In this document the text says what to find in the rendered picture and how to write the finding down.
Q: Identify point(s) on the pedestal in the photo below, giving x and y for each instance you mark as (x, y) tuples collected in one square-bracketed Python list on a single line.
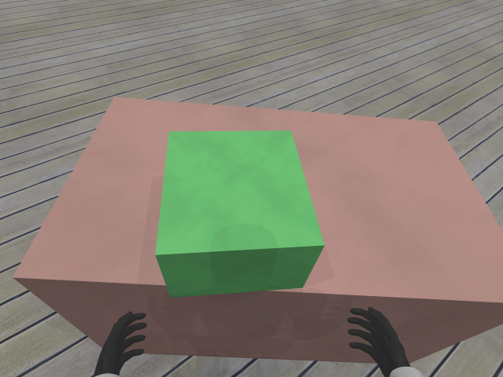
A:
[(405, 229)]

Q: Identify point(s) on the robot right hand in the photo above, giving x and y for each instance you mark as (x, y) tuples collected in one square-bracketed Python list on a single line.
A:
[(386, 349)]

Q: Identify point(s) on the carton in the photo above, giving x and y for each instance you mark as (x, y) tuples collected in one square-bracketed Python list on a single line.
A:
[(236, 214)]

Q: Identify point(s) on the robot left hand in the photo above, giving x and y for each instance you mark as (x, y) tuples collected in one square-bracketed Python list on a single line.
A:
[(112, 358)]

